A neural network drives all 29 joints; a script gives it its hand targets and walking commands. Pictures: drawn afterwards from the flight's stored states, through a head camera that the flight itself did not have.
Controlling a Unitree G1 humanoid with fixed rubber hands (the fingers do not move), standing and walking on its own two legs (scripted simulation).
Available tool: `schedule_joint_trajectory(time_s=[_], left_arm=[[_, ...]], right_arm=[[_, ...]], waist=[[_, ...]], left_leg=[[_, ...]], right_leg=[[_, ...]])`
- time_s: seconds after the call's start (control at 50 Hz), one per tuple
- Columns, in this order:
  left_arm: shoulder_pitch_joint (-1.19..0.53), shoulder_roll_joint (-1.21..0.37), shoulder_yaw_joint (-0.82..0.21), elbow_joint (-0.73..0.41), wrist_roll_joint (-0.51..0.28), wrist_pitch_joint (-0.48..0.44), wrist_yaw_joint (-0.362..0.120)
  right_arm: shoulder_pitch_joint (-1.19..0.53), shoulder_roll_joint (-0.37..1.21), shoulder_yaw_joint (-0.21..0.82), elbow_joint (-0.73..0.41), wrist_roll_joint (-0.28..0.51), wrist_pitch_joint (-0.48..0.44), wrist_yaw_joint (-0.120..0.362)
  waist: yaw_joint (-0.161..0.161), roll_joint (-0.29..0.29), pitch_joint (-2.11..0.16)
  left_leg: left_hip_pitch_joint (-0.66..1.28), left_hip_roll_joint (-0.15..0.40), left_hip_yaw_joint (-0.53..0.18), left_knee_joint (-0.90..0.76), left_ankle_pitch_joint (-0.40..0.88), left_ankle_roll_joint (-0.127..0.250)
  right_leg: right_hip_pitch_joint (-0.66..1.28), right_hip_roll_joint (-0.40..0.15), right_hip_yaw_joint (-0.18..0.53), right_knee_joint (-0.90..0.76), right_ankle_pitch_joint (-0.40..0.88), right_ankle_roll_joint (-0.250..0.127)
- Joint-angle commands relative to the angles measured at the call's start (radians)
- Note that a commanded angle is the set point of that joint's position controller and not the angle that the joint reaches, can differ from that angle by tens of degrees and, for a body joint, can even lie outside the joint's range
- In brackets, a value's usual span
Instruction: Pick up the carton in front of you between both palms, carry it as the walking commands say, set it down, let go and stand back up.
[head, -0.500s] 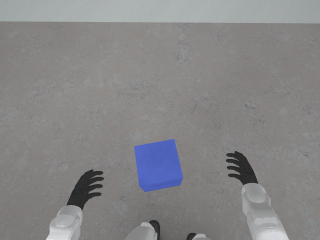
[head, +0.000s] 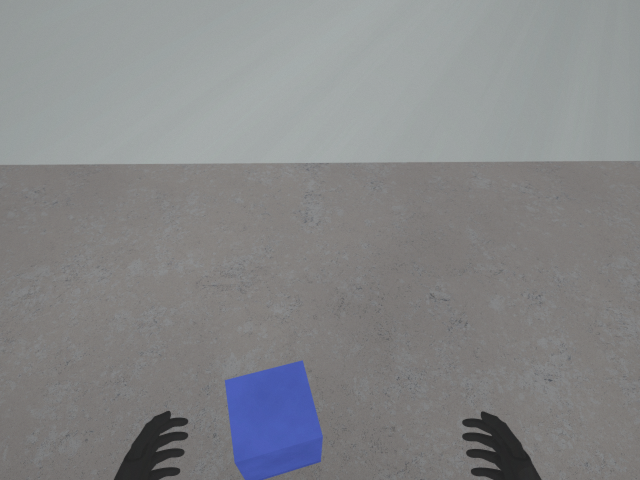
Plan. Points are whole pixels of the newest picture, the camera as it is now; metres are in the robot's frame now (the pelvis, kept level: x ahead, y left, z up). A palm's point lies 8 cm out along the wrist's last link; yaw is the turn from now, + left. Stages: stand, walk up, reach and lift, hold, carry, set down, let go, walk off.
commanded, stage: let go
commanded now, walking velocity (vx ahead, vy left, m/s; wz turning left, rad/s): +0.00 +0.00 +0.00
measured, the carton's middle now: (275, 422) +0.40 +0.11 -0.65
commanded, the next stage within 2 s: stand in 0.28 s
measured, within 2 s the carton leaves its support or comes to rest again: neither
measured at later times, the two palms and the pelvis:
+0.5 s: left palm out of the picture +0.14 +0.31 -0.09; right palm out of the picture +0.13 -0.26 -0.07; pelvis +0.00 +0.03 -0.01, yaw -1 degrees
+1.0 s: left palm out of the picture +0.14 +0.33 -0.10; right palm out of the picture +0.12 -0.26 -0.09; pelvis +0.01 +0.04 +0.00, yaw -2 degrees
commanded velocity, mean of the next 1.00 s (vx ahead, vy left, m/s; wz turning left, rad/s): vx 0.00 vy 0.00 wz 0.00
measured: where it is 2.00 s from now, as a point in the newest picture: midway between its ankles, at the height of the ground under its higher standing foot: outside the picture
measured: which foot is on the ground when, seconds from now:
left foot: down 0.00-1.00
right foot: down 0.00-1.00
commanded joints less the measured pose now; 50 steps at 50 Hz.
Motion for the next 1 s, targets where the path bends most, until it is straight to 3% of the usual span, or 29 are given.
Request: schedule_joint_trajectory(time_s=[0.0,0.02,0.08,0.26,0.28,0.32,0.34,0.38,0.4,0.5,0.66,0.8,0.98], left_arm=[[-0.053,0.150,0.048,-0.150,0.019,0.048,0.024],[-0.039,0.140,0.038,-0.127,0.018,0.062,0.033],[-0.040,0.128,0.035,-0.140,0.014,0.079,0.046],[-0.054,0.107,0.017,-0.163,0.005,0.117,0.063],[-0.090,0.221,0.050,-0.034,0.021,0.031,0.096],[-0.067,0.209,0.045,0.002,0.037,-0.033,0.098],[-0.067,0.203,0.044,0.015,0.039,-0.051,0.094],[-0.060,0.193,0.043,0.046,0.034,-0.076,0.083],[-0.052,0.196,0.044,0.064,0.033,-0.084,0.080],[-0.044,0.231,0.041,0.135,0.030,-0.107,0.087],[-0.030,0.258,0.027,0.220,0.024,-0.114,0.100],[-0.041,0.269,0.019,0.267,0.021,-0.116,0.105],[-0.061,0.281,0.014,0.319,0.019,-0.120,0.105]], right_arm=[[-0.033,-0.061,-0.012,-0.051,0.017,-0.032,-0.019],[-0.042,-0.070,-0.007,-0.065,0.014,-0.036,-0.029],[-0.053,-0.076,-0.009,-0.070,0.009,-0.031,-0.038],[-0.048,-0.083,-0.030,-0.050,-0.007,-0.005,-0.032],[-0.067,-0.193,-0.054,0.090,-0.064,-0.035,-0.062],[-0.055,-0.214,-0.063,0.117,-0.071,-0.067,-0.074],[-0.068,-0.216,-0.060,0.131,-0.071,-0.080,-0.073],[-0.102,-0.215,-0.057,0.156,-0.066,-0.095,-0.071],[-0.113,-0.216,-0.055,0.166,-0.062,-0.099,-0.069],[-0.108,-0.235,-0.053,0.220,-0.052,-0.111,-0.072],[-0.097,-0.272,-0.051,0.289,-0.046,-0.114,-0.082],[-0.109,-0.281,-0.045,0.334,-0.041,-0.115,-0.084],[-0.132,-0.283,-0.038,0.390,-0.038,-0.117,-0.082]], waist=[[0.024,0.012,-0.089],[0.016,-0.019,-0.081],[0.015,-0.030,-0.067],[0.004,0.004,-0.034],[0.023,-0.126,-0.013],[-0.003,-0.041,-0.032],[-0.002,0.005,-0.029],[0.008,0.064,-0.053],[0.012,0.067,-0.069],[0.001,0.054,-0.126],[-0.005,0.044,-0.135],[-0.005,0.027,-0.129],[-0.005,0.019,-0.110]], left_leg=[[0.079,-0.067,0.059,0.038,0.165,0.003],[0.058,-0.064,0.055,0.040,0.142,0.007],[0.037,-0.064,0.056,0.041,0.132,0.009],[0.088,-0.044,0.040,0.020,0.164,0.008],[-0.056,0.040,-0.013,0.038,0.103,0.000],[-0.069,0.053,-0.040,0.014,-0.057,0.016],[-0.101,0.061,-0.057,-0.008,-0.117,0.023],[-0.130,0.080,-0.086,-0.034,-0.138,0.035],[-0.133,0.087,-0.093,-0.035,-0.109,0.039],[-0.049,0.091,-0.077,0.020,0.168,0.038],[0.021,0.101,-0.075,0.028,0.350,0.039],[0.044,0.103,-0.071,0.020,0.384,0.040],[0.051,0.104,-0.073,-0.009,0.324,0.041]], right_leg=[[-0.052,-0.056,0.011,-0.062,0.393,0.075],[-0.051,-0.058,0.014,-0.048,0.423,0.080],[-0.050,-0.058,0.013,-0.040,0.420,0.079],[-0.089,-0.035,-0.013,-0.051,0.286,0.054],[-0.183,-0.072,0.030,-0.040,0.077,0.064],[-0.194,-0.078,0.070,-0.051,-0.090,0.042],[-0.185,-0.076,0.072,-0.038,-0.101,0.034],[-0.142,-0.069,0.061,0.003,-0.027,0.030],[-0.121,-0.069,0.058,0.013,0.013,0.032],[-0.086,-0.089,0.078,0.009,0.185,0.033],[-0.064,-0.102,0.080,0.009,0.313,0.036],[-0.058,-0.109,0.082,-0.005,0.338,0.038],[-0.054,-0.119,0.093,-0.045,0.305,0.035]])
